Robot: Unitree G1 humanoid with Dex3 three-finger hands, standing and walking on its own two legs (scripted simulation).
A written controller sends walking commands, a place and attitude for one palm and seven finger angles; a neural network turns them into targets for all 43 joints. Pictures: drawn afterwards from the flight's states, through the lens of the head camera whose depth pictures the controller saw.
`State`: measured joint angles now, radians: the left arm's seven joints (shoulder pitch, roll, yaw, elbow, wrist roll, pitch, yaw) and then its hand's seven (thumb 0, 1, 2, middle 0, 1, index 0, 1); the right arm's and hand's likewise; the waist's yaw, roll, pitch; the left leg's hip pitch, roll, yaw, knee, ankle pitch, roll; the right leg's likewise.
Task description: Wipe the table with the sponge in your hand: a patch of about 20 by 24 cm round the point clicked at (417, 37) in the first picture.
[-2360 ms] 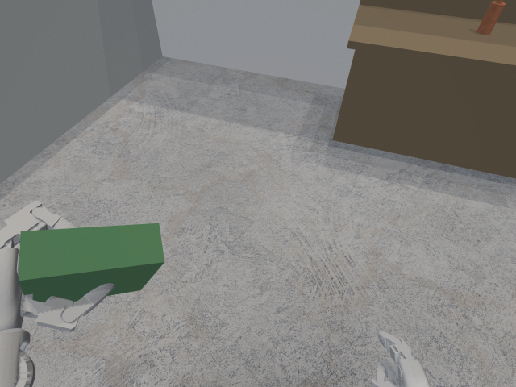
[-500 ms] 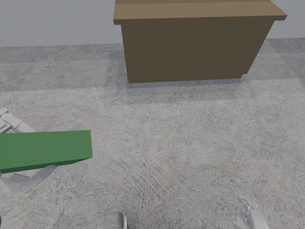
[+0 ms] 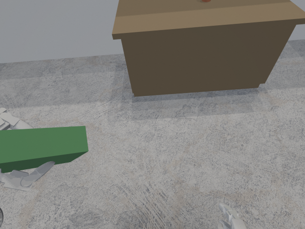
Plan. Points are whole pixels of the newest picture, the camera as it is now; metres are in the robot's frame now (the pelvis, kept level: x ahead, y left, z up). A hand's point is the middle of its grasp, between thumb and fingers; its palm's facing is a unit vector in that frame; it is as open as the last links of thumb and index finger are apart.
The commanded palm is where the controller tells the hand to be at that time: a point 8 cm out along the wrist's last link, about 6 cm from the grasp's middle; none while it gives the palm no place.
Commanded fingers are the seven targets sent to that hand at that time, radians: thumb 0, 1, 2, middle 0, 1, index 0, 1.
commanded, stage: walk to a spot facing it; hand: left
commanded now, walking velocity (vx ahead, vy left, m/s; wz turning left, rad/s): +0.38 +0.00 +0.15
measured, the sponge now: (54, 148) +0.23 +0.21 +0.17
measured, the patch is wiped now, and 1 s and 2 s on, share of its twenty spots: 0.00 0.00 0.00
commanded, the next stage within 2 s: turn to face it in 1.82 s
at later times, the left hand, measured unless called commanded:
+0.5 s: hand (66, 81) +0.40 +0.24 +0.19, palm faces +0.47 -0.78 -0.41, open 9.3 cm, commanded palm +0.32 +0.27 +0.20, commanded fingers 0.00 0.10 1.30 -1.20 -1.60 -1.20 -1.60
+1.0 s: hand (97, 56) +0.51 +0.20 +0.18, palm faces +0.52 -0.73 -0.44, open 9.3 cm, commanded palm +0.43 +0.23 +0.20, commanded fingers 0.00 0.10 1.30 -1.20 -1.60 -1.20 -1.60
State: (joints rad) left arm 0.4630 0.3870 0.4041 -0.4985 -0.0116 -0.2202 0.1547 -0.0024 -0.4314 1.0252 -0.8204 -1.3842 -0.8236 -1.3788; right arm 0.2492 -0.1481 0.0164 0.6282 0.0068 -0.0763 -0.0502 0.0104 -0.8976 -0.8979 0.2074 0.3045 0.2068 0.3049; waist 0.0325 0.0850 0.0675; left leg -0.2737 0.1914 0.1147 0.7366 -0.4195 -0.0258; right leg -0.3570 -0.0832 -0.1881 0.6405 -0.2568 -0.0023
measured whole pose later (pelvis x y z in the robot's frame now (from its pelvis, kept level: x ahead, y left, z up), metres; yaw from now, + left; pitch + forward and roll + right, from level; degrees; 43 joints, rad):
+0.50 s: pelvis +0.17 -0.02 +0.00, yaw +2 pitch -1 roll +1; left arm 0.37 0.40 0.40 -0.46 -0.03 -0.21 0.17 0.00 -0.43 1.03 -0.82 -1.38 -0.83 -1.38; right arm 0.17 -0.17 -0.03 0.58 0.01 -0.04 -0.05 0.01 -0.91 -0.90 0.20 0.30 0.20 0.30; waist -0.02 -0.03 0.06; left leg -0.36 0.08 0.18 0.65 -0.26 0.02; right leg -0.39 -0.07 -0.06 1.20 -0.56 0.02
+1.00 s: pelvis +0.33 -0.07 +0.02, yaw +11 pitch +0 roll +2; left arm 0.46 0.34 0.33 -0.51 -0.01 -0.19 0.16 0.00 -0.44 1.03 -0.83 -1.38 -0.83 -1.37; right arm 0.20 -0.28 -0.05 0.60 0.00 -0.04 -0.05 0.01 -0.91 -0.90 0.20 0.30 0.20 0.30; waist 0.00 -0.02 0.08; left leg -0.50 0.09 0.14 0.84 -0.34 -0.01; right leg -0.15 -0.13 -0.26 0.50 -0.34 0.00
